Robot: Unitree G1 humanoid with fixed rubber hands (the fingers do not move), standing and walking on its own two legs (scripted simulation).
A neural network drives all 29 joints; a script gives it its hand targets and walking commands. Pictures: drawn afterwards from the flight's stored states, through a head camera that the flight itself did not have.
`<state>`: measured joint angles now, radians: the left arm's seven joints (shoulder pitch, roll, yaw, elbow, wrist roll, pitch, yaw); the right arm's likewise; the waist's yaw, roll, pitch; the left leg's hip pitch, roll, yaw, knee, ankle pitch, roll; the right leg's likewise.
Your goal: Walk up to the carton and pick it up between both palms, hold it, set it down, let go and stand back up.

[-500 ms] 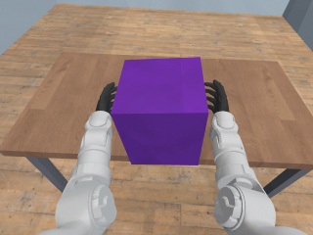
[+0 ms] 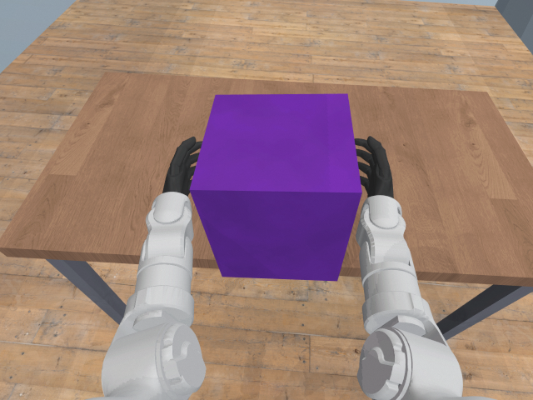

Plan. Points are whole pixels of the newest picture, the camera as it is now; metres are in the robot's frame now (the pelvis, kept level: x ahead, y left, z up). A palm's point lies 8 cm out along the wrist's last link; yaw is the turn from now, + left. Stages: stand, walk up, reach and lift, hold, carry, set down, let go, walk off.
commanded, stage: set down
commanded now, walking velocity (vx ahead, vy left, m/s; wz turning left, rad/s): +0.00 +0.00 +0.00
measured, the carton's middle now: (279, 193) +0.44 -0.04 +0.04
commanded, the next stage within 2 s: none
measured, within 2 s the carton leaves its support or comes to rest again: rests again in 0.70 s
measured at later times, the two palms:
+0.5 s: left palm (184, 190) +0.42 +0.11 +0.08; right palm (379, 203) +0.38 -0.19 +0.08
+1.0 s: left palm (186, 187) +0.44 +0.11 +0.06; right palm (379, 196) +0.39 -0.19 +0.08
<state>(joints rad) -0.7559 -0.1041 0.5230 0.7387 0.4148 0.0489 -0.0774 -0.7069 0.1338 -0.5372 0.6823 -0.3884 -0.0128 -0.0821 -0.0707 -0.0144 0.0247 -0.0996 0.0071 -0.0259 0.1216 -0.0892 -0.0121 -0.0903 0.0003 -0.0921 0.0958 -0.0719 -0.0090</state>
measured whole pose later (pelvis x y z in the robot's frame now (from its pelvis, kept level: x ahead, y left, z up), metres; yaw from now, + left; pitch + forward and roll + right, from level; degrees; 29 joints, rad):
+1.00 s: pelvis +0.00 +0.01 +0.00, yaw -1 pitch +10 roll +0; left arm -0.81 -0.05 0.51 0.87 0.40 -0.07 -0.08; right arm -0.69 0.14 -0.57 0.68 -0.41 -0.10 -0.04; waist -0.08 -0.02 -0.02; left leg -0.22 0.00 -0.01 0.15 -0.09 0.00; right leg -0.22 -0.01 -0.07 0.12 -0.07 0.00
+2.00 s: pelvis -0.04 +0.01 -0.02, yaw -3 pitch +18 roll -1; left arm -1.20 0.40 -0.14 1.34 -0.40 0.01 0.03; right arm -1.16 -0.30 0.02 1.25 0.33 0.08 -0.09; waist -0.09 0.00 -0.26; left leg -0.59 0.03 0.02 0.42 -0.15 0.00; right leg -0.58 0.01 -0.05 0.35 -0.09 -0.01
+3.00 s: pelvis -0.02 +0.01 +0.00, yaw -4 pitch +2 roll -1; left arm -0.44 0.32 0.06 0.34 -0.21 0.43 -0.01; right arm -0.49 -0.27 -0.07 0.49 0.30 0.30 -0.14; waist -0.03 -0.01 -0.07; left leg -0.16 0.03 0.03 0.29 -0.16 0.00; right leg -0.12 0.02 -0.03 0.15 -0.06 -0.01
